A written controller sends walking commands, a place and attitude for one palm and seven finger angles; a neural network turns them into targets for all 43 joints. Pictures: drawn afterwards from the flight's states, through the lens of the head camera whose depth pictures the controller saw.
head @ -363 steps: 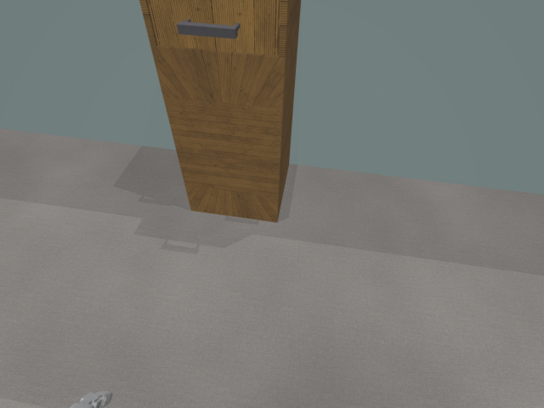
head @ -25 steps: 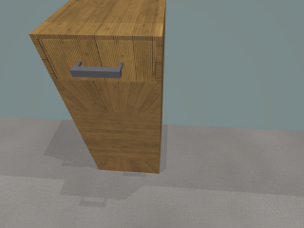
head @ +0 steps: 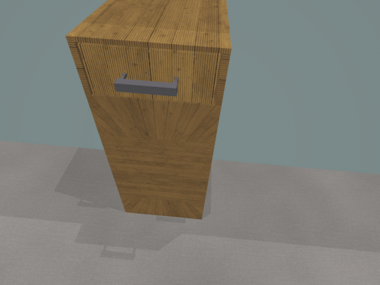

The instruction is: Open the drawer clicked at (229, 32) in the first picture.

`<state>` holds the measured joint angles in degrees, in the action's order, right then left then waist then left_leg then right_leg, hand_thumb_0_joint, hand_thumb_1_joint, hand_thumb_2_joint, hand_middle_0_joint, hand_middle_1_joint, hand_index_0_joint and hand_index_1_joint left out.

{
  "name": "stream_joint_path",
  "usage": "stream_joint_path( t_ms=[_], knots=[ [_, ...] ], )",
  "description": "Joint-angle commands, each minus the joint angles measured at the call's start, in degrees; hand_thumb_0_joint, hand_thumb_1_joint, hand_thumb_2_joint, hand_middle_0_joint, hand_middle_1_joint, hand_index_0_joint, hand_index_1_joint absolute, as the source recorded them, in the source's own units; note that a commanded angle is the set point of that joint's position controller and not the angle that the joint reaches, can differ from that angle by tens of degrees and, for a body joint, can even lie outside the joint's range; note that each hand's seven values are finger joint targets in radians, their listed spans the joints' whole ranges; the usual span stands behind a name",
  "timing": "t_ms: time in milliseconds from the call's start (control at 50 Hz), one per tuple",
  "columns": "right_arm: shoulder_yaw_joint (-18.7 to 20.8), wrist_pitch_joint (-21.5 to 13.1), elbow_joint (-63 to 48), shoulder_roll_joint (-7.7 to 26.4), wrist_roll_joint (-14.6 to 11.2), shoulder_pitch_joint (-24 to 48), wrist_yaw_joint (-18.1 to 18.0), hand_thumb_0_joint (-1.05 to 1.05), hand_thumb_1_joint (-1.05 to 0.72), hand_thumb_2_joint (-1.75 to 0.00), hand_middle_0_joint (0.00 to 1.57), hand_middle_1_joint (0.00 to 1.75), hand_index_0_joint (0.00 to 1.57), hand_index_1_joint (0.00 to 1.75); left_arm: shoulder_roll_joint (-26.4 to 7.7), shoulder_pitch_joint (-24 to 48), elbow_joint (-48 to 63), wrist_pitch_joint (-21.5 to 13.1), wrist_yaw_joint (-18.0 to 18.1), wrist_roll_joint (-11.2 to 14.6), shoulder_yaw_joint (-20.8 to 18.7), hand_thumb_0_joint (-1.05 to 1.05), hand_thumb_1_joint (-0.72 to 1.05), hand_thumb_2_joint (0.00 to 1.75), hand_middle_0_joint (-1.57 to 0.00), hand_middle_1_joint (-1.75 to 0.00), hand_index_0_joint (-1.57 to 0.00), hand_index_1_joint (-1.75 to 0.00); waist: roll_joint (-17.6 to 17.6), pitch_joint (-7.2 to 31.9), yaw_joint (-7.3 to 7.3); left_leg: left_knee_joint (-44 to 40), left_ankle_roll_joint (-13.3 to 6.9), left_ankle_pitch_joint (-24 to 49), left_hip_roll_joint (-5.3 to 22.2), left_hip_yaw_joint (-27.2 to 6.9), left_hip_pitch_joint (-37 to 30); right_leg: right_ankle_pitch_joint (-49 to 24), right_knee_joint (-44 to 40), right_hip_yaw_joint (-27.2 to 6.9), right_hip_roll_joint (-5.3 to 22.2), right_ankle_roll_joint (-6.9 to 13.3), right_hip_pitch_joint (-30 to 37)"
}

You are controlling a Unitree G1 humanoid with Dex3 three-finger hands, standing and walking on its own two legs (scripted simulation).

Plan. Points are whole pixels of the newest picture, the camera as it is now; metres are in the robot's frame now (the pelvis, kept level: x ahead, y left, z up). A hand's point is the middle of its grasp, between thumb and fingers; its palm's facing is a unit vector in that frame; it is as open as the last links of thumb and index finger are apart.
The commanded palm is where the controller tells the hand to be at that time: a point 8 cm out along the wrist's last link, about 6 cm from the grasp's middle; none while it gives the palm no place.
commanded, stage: look again from close up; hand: left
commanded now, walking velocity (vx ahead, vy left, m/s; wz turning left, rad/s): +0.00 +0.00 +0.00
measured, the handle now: (148, 82) +0.60 +0.17 +0.12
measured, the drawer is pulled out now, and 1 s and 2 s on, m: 0.00 0.00 0.00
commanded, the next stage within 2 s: shuffle to correct the standing spot in 1.68 s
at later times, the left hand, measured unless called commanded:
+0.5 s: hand out of the picture -0.02 +0.17 -0.17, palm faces +0.01 -0.99 -0.14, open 7.4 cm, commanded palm none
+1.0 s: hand out of the picture -0.01 +0.14 -0.17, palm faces +0.02 -0.99 -0.13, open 7.4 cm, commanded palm none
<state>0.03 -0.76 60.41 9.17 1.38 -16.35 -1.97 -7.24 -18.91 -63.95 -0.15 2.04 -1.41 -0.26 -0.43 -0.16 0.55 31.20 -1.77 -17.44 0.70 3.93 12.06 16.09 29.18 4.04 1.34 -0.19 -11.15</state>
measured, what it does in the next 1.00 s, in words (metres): stands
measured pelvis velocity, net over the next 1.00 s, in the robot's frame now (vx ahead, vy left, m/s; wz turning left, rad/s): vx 0.01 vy -0.01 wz -0.02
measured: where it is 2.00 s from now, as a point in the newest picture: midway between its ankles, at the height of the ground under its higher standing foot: outside the picture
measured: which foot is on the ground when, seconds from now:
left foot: down 0.00-1.00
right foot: down 0.00-1.00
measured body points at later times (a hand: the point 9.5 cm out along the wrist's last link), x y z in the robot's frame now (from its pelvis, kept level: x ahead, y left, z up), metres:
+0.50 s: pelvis +0.00 +0.02 +0.00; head +0.00 +0.02 +0.45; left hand -0.02 +0.22 -0.16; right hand -0.03 -0.19 -0.16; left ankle +0.00 +0.10 -0.73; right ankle +0.00 -0.12 -0.73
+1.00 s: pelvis +0.01 -0.01 +0.00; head +0.01 -0.01 +0.45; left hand -0.01 +0.19 -0.16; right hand -0.01 -0.22 -0.16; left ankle +0.00 +0.09 -0.73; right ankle +0.00 -0.12 -0.73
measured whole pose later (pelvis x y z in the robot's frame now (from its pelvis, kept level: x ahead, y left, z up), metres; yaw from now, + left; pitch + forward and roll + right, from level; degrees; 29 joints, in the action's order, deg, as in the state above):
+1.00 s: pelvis +0.01 -0.01 +0.00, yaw -1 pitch -1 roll +0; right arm -0.9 -1.2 64.9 7.2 0.9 -17.1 -1.7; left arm -6.0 -19.2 -63.8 -1.0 1.7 -1.2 0.2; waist -0.8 -1.0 0.2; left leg 26.9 -0.9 -15.6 0.8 4.9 10.3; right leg 15.6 27.7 3.1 1.1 0.5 -11.1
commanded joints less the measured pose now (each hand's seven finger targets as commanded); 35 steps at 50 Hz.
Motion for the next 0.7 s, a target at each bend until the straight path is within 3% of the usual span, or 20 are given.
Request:
stream_joint_path(
  t_ms=[0, 60, 280, 680],
  knots=[
    [0.67, -0.68, -3.07, 5.36, -0.19, -3.29, 0.1, 0.0, -0.9, -0.9, 0.2, 0.3, 0.2, 0.3, -3.88, -4.2, 2.09, -0.24, -0.16, 0.05, -0.05, 0.0, 0.9, 0.9, -0.2, -0.3, -0.2, -0.3, 4.34, -8.66, 0.21, -15.89, -1.9, -5.64, 7.49, -9.98, 9.74, -1.92, -2.62, -2.97, 2.57, 2.1, -1.8],
    [0.6, -0.97, -2.78, 5.95, -0.23, -4.24, 0.07, 0.0, -0.9, -0.9, 0.2, 0.3, 0.2, 0.3, -4.19, -3.67, 2.42, -0.19, -0.26, 0.04, 0.02, 0.0, 0.9, 0.9, -0.2, -0.3, -0.2, -0.3, 2.52, -6.73, 0.06, -16.66, -2.21, -4.05, 7.72, -10.54, 7.86, -2.73, -2.1, -2.61, 2.77, 1.74, -1.5],
    [0.34, -1.29, -0.65, 5.29, -0.41, -5.94, 0.09, 0.0, -0.9, -0.9, 0.2, 0.3, 0.2, 0.3, -4.24, -3.74, 2.56, -0.41, -0.28, 0.27, 0.05, 0.0, 0.9, 0.9, -0.2, -0.3, -0.2, -0.3, 1.28, -4.34, 0.01, -16.26, -2.18, -0.38, 6.99, -9.39, 4.96, -4.36, -3.17, -3.47, 3.75, 1.52, -1.22],
    [0.05, -1.31, 2.36, 2.32, -0.71, -5.75, -0.06, 0.0, -0.9, -0.9, 0.2, 0.3, 0.2, 0.3, -3.25, -5.24, 1.09, -1.18, 0.22, 0.43, -0.01, 0.0, 0.9, 0.9, -0.2, -0.3, -0.2, -0.3, -0.14, -4.26, -0.29, -10.41, -1.28, 8.97, 5.17, -5.05, 1.33, -8.61, -5.32, -6.03, 4.84, 2.04, -1.66]
  ],
)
